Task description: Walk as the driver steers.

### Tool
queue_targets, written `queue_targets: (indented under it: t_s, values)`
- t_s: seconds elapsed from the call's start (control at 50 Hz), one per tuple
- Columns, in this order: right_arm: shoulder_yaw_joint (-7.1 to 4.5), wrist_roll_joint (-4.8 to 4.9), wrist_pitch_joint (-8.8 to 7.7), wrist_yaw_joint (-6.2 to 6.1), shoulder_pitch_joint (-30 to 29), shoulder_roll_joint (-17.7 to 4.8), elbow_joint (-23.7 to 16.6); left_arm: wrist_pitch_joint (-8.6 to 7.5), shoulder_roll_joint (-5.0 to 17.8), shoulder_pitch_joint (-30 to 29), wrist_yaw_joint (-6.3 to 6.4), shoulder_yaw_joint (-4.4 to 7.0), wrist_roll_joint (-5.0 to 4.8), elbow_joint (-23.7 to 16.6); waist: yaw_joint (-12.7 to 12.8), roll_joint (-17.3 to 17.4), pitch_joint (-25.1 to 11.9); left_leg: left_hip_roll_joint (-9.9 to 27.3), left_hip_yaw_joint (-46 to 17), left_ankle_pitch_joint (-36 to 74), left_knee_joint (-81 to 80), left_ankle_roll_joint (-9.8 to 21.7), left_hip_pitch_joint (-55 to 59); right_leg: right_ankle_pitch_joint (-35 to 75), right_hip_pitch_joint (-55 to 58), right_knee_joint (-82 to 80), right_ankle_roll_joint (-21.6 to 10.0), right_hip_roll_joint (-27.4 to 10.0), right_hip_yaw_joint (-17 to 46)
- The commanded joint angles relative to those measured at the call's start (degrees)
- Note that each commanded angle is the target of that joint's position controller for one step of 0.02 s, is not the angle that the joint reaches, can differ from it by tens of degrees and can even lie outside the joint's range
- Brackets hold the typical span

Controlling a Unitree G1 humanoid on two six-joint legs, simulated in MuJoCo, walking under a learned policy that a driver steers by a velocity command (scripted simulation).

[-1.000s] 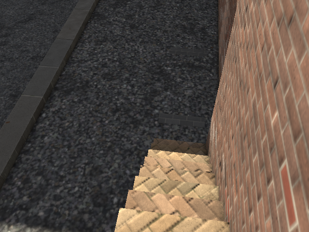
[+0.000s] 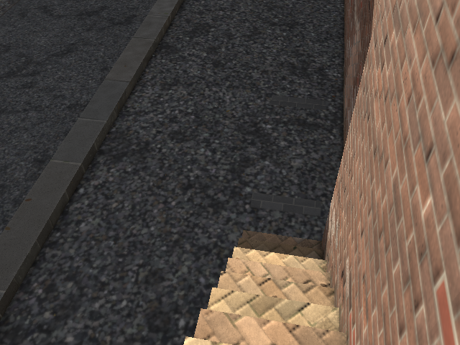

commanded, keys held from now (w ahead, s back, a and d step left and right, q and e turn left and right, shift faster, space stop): w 1.00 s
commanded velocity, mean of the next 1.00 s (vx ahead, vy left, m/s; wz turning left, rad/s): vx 0.49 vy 0.00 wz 0.00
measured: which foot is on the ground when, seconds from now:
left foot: down 0.00-1.00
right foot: down 0.00-1.00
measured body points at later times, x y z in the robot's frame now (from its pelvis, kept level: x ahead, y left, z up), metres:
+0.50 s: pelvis -0.02 -0.01 +0.01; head -0.03 -0.02 +0.46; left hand +0.07 +0.23 -0.12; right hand +0.18 -0.20 -0.09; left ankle -0.07 +0.14 -0.73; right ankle -0.09 -0.15 -0.73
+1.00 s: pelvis -0.03 +0.00 +0.01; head -0.04 -0.01 +0.46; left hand +0.06 +0.25 -0.10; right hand +0.15 -0.20 -0.07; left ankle -0.07 +0.14 -0.73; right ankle -0.09 -0.15 -0.73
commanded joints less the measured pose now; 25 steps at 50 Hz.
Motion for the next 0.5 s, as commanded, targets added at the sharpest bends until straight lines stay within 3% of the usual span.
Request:
queue_targets:
  t_s: [0.02, 0.14, 0.16, 0.2, 0.3, 0.42, 0.5]
  values:
    - [-0.87, -0.18, -0.60, -0.06, -2.17, -4.12, -4.80, -0.35, 6.26, 3.30, -0.12, 0.95, 0.19, -2.13, 0.00, 1.27, -0.47, 3.26, -3.55, 37.81, -0.03, 2.62, 2.65, 32.10, -2.87, -1.48, -5.50, -1.01, 1.42]
    - [-0.78, -0.01, -0.80, -0.36, -2.66, -4.28, -5.60, -0.24, 6.57, 1.32, 0.03, 0.86, 0.03, -2.81, -0.04, 1.01, -0.79, 3.69, -4.23, 36.95, -0.70, 1.53, 3.20, 34.13, -1.89, -2.51, -5.04, -1.49, 2.34]
    - [-0.73, -0.17, -0.93, 0.04, -5.02, -4.19, -6.57, -0.38, 5.99, -0.35, -0.06, 0.59, 0.38, -4.44, 0.43, 2.54, -1.75, 3.04, -3.64, 37.15, 0.57, 1.56, 3.33, 35.08, -1.63, -2.53, -5.24, -1.99, 2.16]
    - [-0.52, -0.38, -1.03, 0.14, -4.87, -3.71, -7.07, -0.40, 6.51, -0.78, -0.19, 0.61, 0.50, -4.94, 0.30, 0.87, -2.46, 3.27, -4.00, 36.26, 0.59, 1.40, 3.34, 35.24, -1.44, -2.57, -5.42, -1.97, 2.40]
    - [-0.45, -0.70, -1.48, 0.19, -4.05, -4.06, -7.50, 0.07, 6.36, -2.23, -0.35, -0.03, 0.79, -6.34, 0.07, -0.55, -1.39, 3.67, -4.34, 33.49, 0.34, 0.89, 1.41, 36.93, -0.80, -3.65, -5.83, -1.94, 3.26]
    - [-0.38, -0.54, -1.38, 0.15, -4.86, -4.44, -8.88, 0.14, 6.40, -4.36, -0.41, -0.27, 0.72, -7.57, -0.10, 0.75, -0.57, 4.57, -5.34, 31.71, -1.94, 0.16, 1.50, 33.27, -1.02, -6.34, -5.37, -2.25, 3.73]
    - [0.03, -1.11, -1.35, 0.30, -5.93, -4.02, -10.20, 0.46, 6.23, -5.81, -0.60, -0.36, 0.84, -8.77, -0.28, 0.85, 0.47, 4.23, -5.26, 25.87, -4.24, -0.24, 0.62, 28.78, -0.84, -8.66, -5.24, -2.19, 4.23]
